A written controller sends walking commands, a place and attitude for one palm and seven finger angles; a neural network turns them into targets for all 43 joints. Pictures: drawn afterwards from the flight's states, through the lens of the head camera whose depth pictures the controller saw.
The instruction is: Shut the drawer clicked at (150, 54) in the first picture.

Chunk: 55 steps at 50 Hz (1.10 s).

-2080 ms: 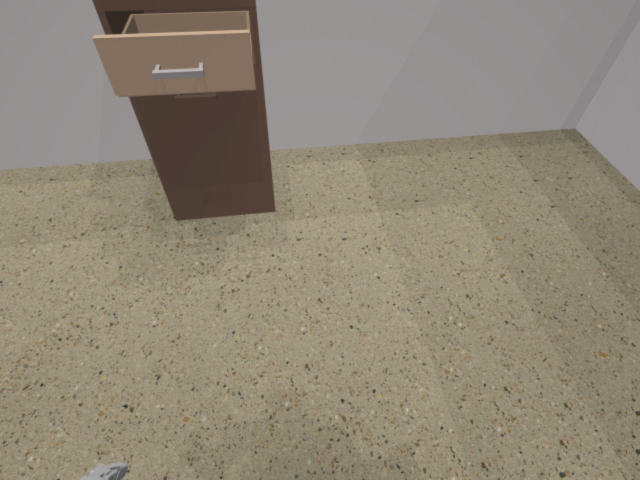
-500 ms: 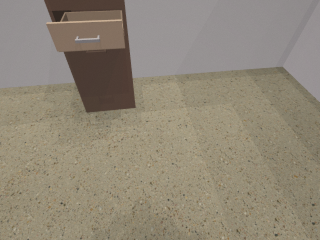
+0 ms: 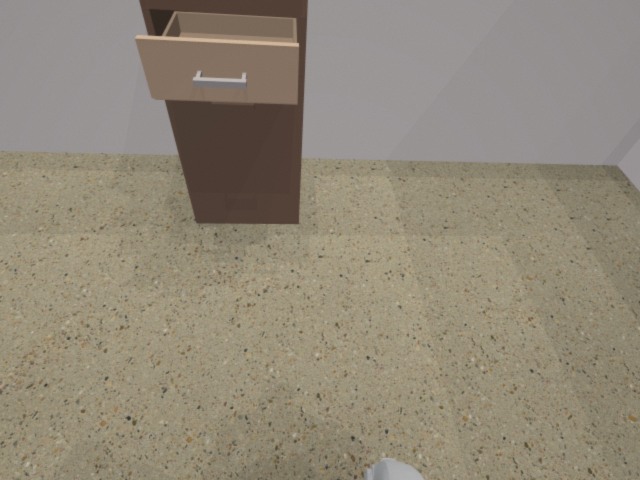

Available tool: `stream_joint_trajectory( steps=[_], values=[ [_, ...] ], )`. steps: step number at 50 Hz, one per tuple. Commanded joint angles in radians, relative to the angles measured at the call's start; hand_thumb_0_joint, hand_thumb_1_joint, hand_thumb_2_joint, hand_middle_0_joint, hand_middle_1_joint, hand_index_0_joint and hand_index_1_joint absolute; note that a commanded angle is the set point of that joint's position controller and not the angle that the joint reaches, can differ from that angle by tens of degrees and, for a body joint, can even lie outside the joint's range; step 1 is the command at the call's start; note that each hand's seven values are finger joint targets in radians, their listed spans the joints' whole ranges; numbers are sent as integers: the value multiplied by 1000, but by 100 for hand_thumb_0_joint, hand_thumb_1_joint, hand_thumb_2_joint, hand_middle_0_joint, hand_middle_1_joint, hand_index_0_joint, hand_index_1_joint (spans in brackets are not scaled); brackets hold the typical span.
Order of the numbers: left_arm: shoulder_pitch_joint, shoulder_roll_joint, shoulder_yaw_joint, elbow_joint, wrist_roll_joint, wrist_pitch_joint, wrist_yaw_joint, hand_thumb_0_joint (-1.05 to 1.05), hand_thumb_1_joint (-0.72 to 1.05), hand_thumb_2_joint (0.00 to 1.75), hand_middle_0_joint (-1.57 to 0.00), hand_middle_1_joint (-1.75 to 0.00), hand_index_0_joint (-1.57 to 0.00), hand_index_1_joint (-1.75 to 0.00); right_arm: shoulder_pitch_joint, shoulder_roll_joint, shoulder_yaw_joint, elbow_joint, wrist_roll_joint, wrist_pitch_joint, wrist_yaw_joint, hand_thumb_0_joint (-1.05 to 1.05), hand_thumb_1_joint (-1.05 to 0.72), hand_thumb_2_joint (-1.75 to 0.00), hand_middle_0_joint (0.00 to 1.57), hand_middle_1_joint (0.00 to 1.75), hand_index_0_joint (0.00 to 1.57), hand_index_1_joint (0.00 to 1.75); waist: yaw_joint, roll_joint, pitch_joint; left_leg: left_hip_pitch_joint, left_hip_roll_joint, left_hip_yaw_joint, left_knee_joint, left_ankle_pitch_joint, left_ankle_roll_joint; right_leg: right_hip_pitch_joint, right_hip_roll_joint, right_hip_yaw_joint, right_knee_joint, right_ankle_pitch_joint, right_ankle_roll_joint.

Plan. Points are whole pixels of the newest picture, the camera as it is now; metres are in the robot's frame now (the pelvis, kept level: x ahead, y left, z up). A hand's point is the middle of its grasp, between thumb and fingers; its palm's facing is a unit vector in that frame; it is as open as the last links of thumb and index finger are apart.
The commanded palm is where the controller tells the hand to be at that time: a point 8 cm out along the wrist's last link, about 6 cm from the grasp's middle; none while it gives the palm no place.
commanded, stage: walk to a spot facing it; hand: left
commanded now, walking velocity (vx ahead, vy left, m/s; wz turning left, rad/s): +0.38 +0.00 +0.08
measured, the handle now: (221, 79) +1.00 +0.28 -0.02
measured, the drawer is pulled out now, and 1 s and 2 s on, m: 0.17 0.17 0.17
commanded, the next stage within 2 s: take the last steps up to it in 0.40 s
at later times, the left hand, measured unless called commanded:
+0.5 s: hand (219, 408) +0.26 +0.16 -0.18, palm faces +0.20 -0.96 -0.21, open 7.1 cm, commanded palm none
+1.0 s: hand (207, 341) +0.37 +0.20 -0.18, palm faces +0.20 -0.97 -0.15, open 7.4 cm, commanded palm none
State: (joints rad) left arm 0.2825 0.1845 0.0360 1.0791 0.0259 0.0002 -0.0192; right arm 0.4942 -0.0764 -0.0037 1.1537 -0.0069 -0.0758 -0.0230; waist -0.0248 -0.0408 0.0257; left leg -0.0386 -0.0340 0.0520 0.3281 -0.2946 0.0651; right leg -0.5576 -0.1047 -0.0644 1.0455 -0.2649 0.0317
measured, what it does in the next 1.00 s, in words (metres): walks ahead: right foot, then left foot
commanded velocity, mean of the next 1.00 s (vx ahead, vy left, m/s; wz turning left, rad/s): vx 0.29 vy -0.01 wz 0.09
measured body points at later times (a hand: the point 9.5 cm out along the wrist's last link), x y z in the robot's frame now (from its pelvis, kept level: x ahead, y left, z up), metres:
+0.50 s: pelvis +0.22 -0.04 -0.01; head +0.23 -0.03 +0.44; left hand +0.24 +0.21 -0.16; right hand +0.31 -0.28 -0.15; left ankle +0.26 +0.09 -0.68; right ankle +0.24 -0.14 -0.74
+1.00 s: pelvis +0.39 +0.03 +0.00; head +0.39 +0.04 +0.45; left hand +0.36 +0.25 -0.16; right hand +0.43 -0.20 -0.15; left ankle +0.35 +0.11 -0.74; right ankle +0.47 -0.10 -0.69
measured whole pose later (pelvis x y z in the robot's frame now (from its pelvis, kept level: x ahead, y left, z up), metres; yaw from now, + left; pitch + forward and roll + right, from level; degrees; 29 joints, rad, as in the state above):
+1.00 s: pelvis +0.39 +0.03 +0.00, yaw +8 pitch -1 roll +1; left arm 0.29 0.17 0.05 1.08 0.03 0.01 -0.02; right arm 0.31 -0.16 -0.04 1.07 -0.02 -0.06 -0.02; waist 0.01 -0.04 0.03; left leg -0.08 0.02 0.23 0.33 -0.23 0.04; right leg -0.52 -0.12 -0.07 0.90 -0.24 0.02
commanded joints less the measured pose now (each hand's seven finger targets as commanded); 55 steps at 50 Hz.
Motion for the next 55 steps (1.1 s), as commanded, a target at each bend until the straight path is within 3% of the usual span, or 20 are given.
stream_joint_trajectory(
  steps=[1, 6, 8, 10, 11, 12, 13, 16, 19, 24, 28, 31, 32, 33, 34, 37, 40, 47, 53, 55],
  values=[
    [-154, 34, 12, -118, -3, -32, -2, 0, 90, 90, -20, -30, -20, -30, 98, -157, -38, 3, -2, -22, -15, 0, -90, -90, 20, 30, 20, 30, -20, 132, 118, 45, 253, -166, -160, 373, 114, -160, -23, -20, -127, 87, 7],
    [-261, 21, 16, -156, -9, -41, -3, 0, 90, 90, -20, -30, -20, -30, 113, -162, -46, 23, -15, -14, -14, 0, -90, -90, 20, 30, 20, 30, -41, 163, 155, 8, 265, -137, -135, 464, 105, -12, 22, -58, -345, 100, -27],
    [-217, 31, 22, -152, -8, -47, -2, 0, 90, 90, -20, -30, -20, -30, 86, -185, -52, 22, -16, -11, -17, 0, -90, -90, 20, 30, 20, 30, -10, 165, 124, 32, 269, -119, -49, 645, 98, 90, 56, -75, -394, 60, -53],
    [-1, 71, 36, -95, -1, -64, 5, 0, 90, 90, -20, -30, -20, -30, 62, -204, -56, 13, -10, -7, -16, 0, -90, -90, 20, 30, 20, 30, 89, 122, 0, 2, 227, -92, 230, 795, 55, 382, 99, -92, -499, 102, -77],
    [163, 146, 56, -55, 9, -78, 16, 0, 90, 90, -20, -30, -20, -30, 64, -188, -57, -6, 0, -7, -7, 0, -90, -90, 20, 30, 20, 30, 151, 27, -120, -208, 186, -74, 490, 598, 17, 688, -23, 49, -521, 132, -124],
    [304, 260, 88, -19, 12, -81, 34, 0, 90, 90, -20, -30, -20, -30, 99, -125, -47, -47, 13, -16, 0, 0, -90, -90, 20, 30, 20, 30, 172, -188, -275, -492, 11, -7, 873, -75, -26, 933, -356, 510, -617, 217, -240],
    [294, 280, 85, -12, -9, -75, 34, 0, 90, 90, -20, -30, -20, -30, 29, -137, -52, -62, 12, -12, 0, 0, -90, -90, 20, 30, 20, 30, 165, -110, -239, -530, 41, -81, 1050, -250, -8, 815, -425, 581, -718, 143, -284],
    [26, 113, 42, -67, -1, -79, 41, 0, 90, 90, -20, -30, -20, -30, -103, -100, -61, -96, -11, 22, 22, 0, -90, -90, 20, 30, 20, 30, 56, -20, 31, -547, 167, -102, 1048, -59, -13, 354, -324, 305, -818, -94, -199],
    [-14, 64, 20, -76, 6, -85, 42, 0, 90, 90, -20, -30, -20, -30, -72, -85, -57, -91, -19, 64, 34, 0, -90, -90, 20, 30, 20, 30, -13, -80, 46, -486, 173, -57, 910, 0, -51, 216, -246, 53, -846, 41, -132],
    [-30, 117, 37, -101, 5, -83, 41, 0, 90, 90, -20, -30, -20, -30, -221, -101, -59, -182, -18, 75, 65, 0, -90, -90, 20, 30, 20, 30, -12, -71, 66, -461, 182, 20, 597, 93, -80, 228, -223, -104, -841, 106, -122],
    [41, 151, 35, -80, 7, -74, 38, 0, 90, 90, -20, -30, -20, -30, -286, -116, -51, -214, -18, 56, 69, 0, -90, -90, 20, 30, 20, 30, 24, -55, 41, -359, 137, 63, 404, 83, -55, 323, -228, -91, -759, 205, -128],
    [61, 152, 33, -64, -1, -59, 32, 0, 90, 90, -20, -30, -20, -30, -141, -190, -64, -173, -28, 37, 57, 0, -90, -90, 20, 30, 20, 30, -44, 66, -34, -51, 100, 84, 205, 104, -39, 276, -160, -140, -504, 167, -100],
    [94, 99, 26, -80, -8, -51, 24, 0, 90, 90, -20, -30, -20, -30, -34, -304, -91, -151, -39, 28, 42, 0, -90, -90, 20, 30, 20, 30, -78, 314, -102, 116, 286, -192, 78, 84, 28, 117, -32, -189, -217, -56, -46],
    [69, 77, 15, -120, -10, -51, 19, 0, 90, 90, -20, -30, -20, -30, 37, -387, -100, -139, -29, 31, 28, 0, -90, -90, 20, 30, 20, 30, -94, 434, -115, 172, 469, -464, -56, 153, 123, -51, 69, -134, 56, -384, -23],
    [30, 98, 16, -120, -7, -46, 26, 0, 90, 90, -20, -30, -20, -30, -3, -366, -95, -133, -23, 31, 12, 0, -90, -90, 20, 30, 20, 30, -94, 319, -129, 144, 487, -462, -77, 111, 135, -97, 34, -16, 181, -340, -39],
    [35, 80, 24, -67, -1, -39, 8, 0, 90, 90, -20, -30, -20, -30, -182, -255, -60, -174, -19, 12, 5, 0, -90, -90, 20, 30, 20, 30, -10, 128, -12, -65, 401, -219, -103, 134, 88, -64, -40, 42, 199, -105, -33],
    [110, 48, 19, -31, 3, -15, 8, 0, 90, 90, -20, -30, -20, -30, -200, -217, -51, -160, -10, -1, 4, 0, -90, -90, 20, 30, 20, 30, 28, 145, -19, -109, 340, -68, -135, 181, 71, 8, -32, 29, 113, -25, -20],
    [10, 21, 23, -60, 4, -5, 2, 0, 90, 90, -20, -30, -20, -30, -122, -201, -61, -110, -13, -3, 0, 0, -90, -90, 20, 30, 20, 30, 15, 121, 58, -36, 351, -10, -181, 189, 104, -45, -43, 10, -132, 47, -12],
    [-85, 16, 23, -85, 1, -16, -3, 0, 90, 90, -20, -30, -20, -30, -91, -217, -70, -62, -25, 12, 4, 0, -90, -90, 20, 30, 20, 30, -3, 167, 101, -56, 360, 10, -128, 126, 96, 85, 0, -49, -376, -7, -42],
    [-31, 27, 29, -64, 2, -26, -3, 0, 90, 90, -20, -30, -20, -30, -101, -216, -69, -53, -25, 19, 4, 0, -90, -90, 20, 30, 20, 30, 30, 141, 82, -98, 339, 36, -34, 109, 67, 227, 36, -80, -468, 29, -54]
  ],
)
